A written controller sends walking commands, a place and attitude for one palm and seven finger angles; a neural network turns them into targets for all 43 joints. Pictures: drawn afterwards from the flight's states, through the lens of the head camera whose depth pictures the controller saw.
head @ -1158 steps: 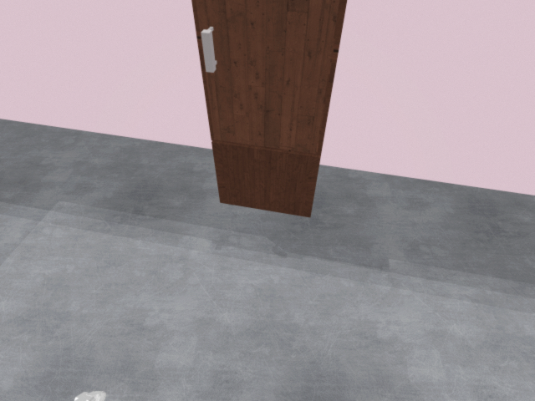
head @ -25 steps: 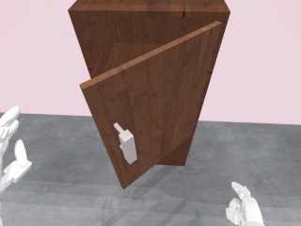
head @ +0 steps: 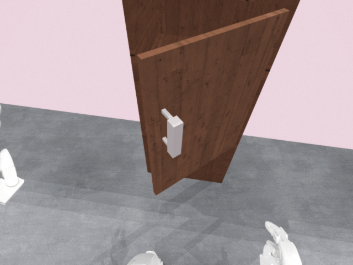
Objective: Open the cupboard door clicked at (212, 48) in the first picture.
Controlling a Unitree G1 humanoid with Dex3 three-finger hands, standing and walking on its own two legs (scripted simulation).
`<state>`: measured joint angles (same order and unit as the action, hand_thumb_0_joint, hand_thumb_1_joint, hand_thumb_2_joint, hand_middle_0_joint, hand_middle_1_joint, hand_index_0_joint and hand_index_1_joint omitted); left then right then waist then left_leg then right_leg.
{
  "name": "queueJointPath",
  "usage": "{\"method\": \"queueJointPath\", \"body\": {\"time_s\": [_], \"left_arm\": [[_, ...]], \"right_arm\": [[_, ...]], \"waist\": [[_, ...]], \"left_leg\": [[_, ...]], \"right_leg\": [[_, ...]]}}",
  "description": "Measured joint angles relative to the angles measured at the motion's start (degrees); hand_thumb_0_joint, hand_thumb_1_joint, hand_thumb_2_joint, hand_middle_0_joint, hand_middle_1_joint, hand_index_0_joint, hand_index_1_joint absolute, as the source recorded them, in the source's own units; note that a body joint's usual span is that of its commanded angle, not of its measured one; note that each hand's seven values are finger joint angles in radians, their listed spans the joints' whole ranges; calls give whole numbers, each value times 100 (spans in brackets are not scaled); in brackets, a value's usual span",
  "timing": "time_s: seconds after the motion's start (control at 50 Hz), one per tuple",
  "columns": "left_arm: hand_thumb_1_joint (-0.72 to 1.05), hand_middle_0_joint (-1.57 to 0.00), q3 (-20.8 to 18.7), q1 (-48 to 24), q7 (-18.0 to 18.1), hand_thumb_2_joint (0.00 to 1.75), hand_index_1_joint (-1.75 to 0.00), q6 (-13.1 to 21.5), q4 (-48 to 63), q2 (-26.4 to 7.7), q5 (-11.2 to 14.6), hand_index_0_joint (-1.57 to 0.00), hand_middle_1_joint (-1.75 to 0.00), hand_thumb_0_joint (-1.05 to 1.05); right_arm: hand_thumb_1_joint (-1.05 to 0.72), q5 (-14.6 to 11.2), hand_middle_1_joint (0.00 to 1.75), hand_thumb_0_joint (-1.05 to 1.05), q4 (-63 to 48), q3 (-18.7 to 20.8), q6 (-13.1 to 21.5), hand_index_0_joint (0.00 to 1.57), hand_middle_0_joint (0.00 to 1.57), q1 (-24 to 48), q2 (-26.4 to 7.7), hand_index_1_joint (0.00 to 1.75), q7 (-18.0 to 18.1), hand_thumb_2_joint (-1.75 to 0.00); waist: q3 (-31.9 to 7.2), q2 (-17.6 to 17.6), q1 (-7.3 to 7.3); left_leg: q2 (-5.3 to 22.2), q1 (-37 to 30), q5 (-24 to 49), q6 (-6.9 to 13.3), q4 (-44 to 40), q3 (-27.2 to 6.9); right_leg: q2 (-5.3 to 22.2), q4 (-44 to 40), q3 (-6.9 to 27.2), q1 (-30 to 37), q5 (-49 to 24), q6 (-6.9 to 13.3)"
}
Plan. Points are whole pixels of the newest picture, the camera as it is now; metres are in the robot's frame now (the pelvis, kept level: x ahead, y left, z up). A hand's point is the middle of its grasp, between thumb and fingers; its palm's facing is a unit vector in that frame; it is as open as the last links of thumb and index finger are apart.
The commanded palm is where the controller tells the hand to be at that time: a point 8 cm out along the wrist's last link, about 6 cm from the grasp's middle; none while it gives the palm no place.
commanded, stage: step back with the hand held close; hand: left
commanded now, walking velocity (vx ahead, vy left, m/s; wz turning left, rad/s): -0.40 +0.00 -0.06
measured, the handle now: (169, 132) +0.41 +0.05 +0.06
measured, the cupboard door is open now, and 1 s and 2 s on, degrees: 43 43 43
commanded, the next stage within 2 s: stop stepping back and stand still in 0.32 s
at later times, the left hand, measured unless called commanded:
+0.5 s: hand (11, 219) +0.15 +0.24 +0.18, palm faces +0.28 -0.85 -0.45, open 7.4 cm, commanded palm +0.09 +0.29 +0.19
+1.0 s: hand out of the picture +0.09 +0.27 +0.17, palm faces +0.36 -0.85 -0.39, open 7.4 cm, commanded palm +0.03 +0.31 +0.19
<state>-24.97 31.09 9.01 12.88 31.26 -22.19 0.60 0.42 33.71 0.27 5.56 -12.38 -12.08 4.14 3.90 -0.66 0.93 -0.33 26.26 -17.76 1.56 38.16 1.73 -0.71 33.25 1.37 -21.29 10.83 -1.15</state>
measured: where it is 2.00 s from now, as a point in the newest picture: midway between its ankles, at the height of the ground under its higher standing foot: outside the picture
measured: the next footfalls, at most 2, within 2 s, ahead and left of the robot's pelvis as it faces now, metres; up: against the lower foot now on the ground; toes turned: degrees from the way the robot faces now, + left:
right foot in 0.38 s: -0.16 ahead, -0.12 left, +0.00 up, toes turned -4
left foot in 0.54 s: +0.02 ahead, +0.07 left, +0.00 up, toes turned -6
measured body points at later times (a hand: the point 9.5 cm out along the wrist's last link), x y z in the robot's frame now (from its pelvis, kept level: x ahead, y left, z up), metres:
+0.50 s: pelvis -0.09 +0.01 +0.01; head -0.07 +0.03 +0.46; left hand +0.12 +0.28 +0.20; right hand +0.07 -0.23 -0.07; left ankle +0.01 +0.08 -0.70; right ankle -0.20 -0.12 -0.72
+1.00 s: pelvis -0.15 +0.03 +0.01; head -0.17 +0.04 +0.46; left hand +0.06 +0.31 +0.19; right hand -0.06 -0.24 -0.08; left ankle -0.11 +0.15 -0.71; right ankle -0.18 -0.05 -0.72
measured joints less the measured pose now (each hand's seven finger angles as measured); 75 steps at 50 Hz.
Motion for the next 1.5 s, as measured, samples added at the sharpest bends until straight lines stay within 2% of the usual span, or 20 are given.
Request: {"method": "queueJointPath", "body": {"time_s": [0.1, 0.14, 0.22, 0.28, 0.34, 0.38, 0.4, 0.48, 0.54, 0.6, 0.66, 0.72, 0.8, 0.84, 0.92, 1.04, 1.2, 1.34, 1.38, 1.5], "left_arm": [[89, -21, 126, -209, 55, 90, -30, -2, 72, -44, 29, -21, -30, 1], [89, -21, 67, -344, 30, 90, -30, -24, 34, -111, 4, -21, -30, 1], [89, -22, -186, -372, 55, 90, -30, -4, 67, -387, 98, -22, -30, 1], [89, -21, -173, -215, 111, 90, -30, -39, 175, -312, 207, -21, -30, 1], [89, -21, -36, -180, 75, 90, -30, -56, 165, -224, 296, -21, -30, 1], [89, -21, -128, -123, 51, 90, -30, -26, 218, -364, 327, -21, -30, 1], [89, -21, -72, -191, 15, 90, -30, 28, 179, -307, 293, -21, -30, 1], [89, -21, 240, -242, -151, 90, -30, -77, -27, -291, 162, -21, -30, 1], [89, -21, 173, -19, -163, 90, -30, -273, 8, -317, 212, -21, -30, 1], [89, -21, 90, -169, -144, 90, -30, -365, -89, -455, 265, -21, -30, 1], [89, -22, 9, -123, -88, 90, -30, -370, -16, -483, 248, -22, -30, 1], [89, -21, -65, 305, -30, 90, -30, -261, 236, -502, 210, -21, -30, 1], [89, -21, -138, 702, -32, 90, -30, -186, 208, -607, 181, -21, -30, 1], [89, -21, -84, 604, -74, 90, -30, -200, 42, -539, 184, -21, -30, 1], [89, -21, 166, 130, -66, 90, -30, -251, -563, -143, 124, -22, -30, 1], [89, -21, 411, -323, 22, 90, -30, -301, -691, 218, 57, -21, -30, 1], [89, -21, 61, -34, -61, 90, -30, -112, -375, -258, 106, -21, -30, 1], [89, -21, 217, 131, -109, 90, -30, -137, -501, -70, 172, -21, -30, 1], [89, -21, 641, -297, -320, 90, -30, -124, -1361, -74, -9, -21, -30, 1], [90, -20, 1976, -1689, -854, 90, -30, -1337, -5626, 510, -257, -20, -29, 0]], "right_arm": [[-91, -8, 30, 1, 116, 22, -57, 20, 20, 160, -48, 30, 22, -90], [-91, 22, 30, 1, 78, 60, 8, 20, 20, 206, -35, 30, 53, -90], [-91, 42, 30, 1, 204, 100, 162, 20, 20, 239, 209, 30, -62, -90], [-91, 47, 30, 1, 249, 25, 229, 20, 20, 223, 301, 30, -148, -90], [-91, 72, 30, 1, 227, -53, 253, 20, 20, 263, 335, 30, -197, -90], [-91, 85, 30, 1, 130, -127, 212, 20, 20, 395, 388, 30, -227, -90], [-91, 99, 30, 1, 155, -139, 193, 20, 20, 519, 322, 30, -215, -90], [-91, 31, 30, 1, 342, -156, -15, 20, 20, 447, 225, 30, -126, -90], [-91, -43, 30, 1, 176, -221, -43, 20, 20, 183, 113, 30, -5, -90], [-91, -44, 30, 1, 220, -82, 164, 20, 20, 159, 143, 30, 32, -90], [-91, 42, 30, 1, 227, -69, 363, 20, 20, 34, 163, 30, -5, -90], [-91, 86, 30, 1, 158, -69, 397, 20, 20, -209, 135, 30, -50, -90], [-91, 106, 30, 1, 130, -23, 248, 20, 20, -387, 73, 30, -31, -90], [-91, 112, 30, 1, 296, 10, 118, 20, 20, -291, -11, 30, -18, -90], [-91, 68, 30, 1, 667, 23, 23, 20, 20, -368, -69, 30, 17, -90], [-91, 60, 30, 1, 630, -2, 249, 20, 20, -480, -113, 30, 126, -90], [-91, 20, 30, 1, 285, -130, 359, 20, 20, -108, 171, 30, -13, -90], [-91, 14, 30, 1, 270, -155, 267, 20, 20, 34, 132, 30, -84, -90], [-91, 11, 30, 1, 593, -28, 397, 20, 20, 101, -16, 30, -284, -90], [-91, 118, 30, 0, 1443, 28, -373, 20, 20, 494, -399, 30, -461, -90]], "waist": [[83, 97, -23], [145, -46, -92], [41, -39, -95], [-213, -31, 1], [-432, -29, 80], [-495, 315, 219], [-411, 256, 288], [-315, 248, 182], [-423, 276, -37], [-253, 510, -202], [-176, 546, -345], [-290, 413, -411], [-445, 306, -328], [-393, 185, -159], [-627, 132, 14], [-675, 130, -174], [-370, 166, -216], [-337, -22, -106], [-449, -118, -47], [-479, -301, -136]], "left_leg": [[-54, 84, 408, 71, -47, 31], [74, 114, 983, 273, -195, -14], [219, 98, 1456, 249, -668, -84], [336, 75, 1796, 173, -1238, 7], [391, 158, 2089, 63, -1725, 125], [250, 500, 1702, -148, -1459, 408], [274, 736, 1148, -260, -964, 357], [36, 714, -55, -338, 665, 180], [4, -199, 1042, -140, -331, 179], [-159, -420, 821, 296, -657, 252], [-162, -640, 1184, 279, -1235, 204], [-96, -786, 1440, 179, -1755, 138], [-179, -530, 981, -23, -1615, 198], [-145, -136, 442, -171, -565, 109], [-8, 25, 36, -201, 968, 2], [308, -1151, 145, -43, -694, 17], [274, -1179, 254, -214, -731, 121], [309, -1130, 343, -206, -839, 131], [234, -925, 344, -175, -714, 74], [27, -627, 308, -87, -413, -22]], "right_leg": [[38, 215, 43, -173, 117, -59], [-196, 1178, 81, -415, 815, -47], [-489, 2871, 35, -366, 1590, 54], [-429, 2381, -216, 250, 1904, 140], [-356, 795, -410, 1094, 2054, 295], [-19, -626, -115, 1523, 1558, 555], [-21, -711, 5, 1458, 1347, 503], [7, -553, 146, 1479, 1199, 52], [-9, -218, 39, 1356, 1232, -18], [23, 680, 106, 940, 1755, 36], [-144, 1081, 19, 644, 1805, 111], [-240, 644, -326, 715, 1793, 183], [-221, -821, -548, 1255, 1427, 388], [-230, -832, -525, 1134, 523, 539], [-182, -651, -433, 1058, 513, 511], [-53, -207, -636, 980, 823, 381], [-3, -293, -530, 1006, 723, 318], [-47, -553, -518, 1018, 544, 296], [33, -367, -580, 823, 603, 269], [259, 190, -684, 476, 842, 224]]}}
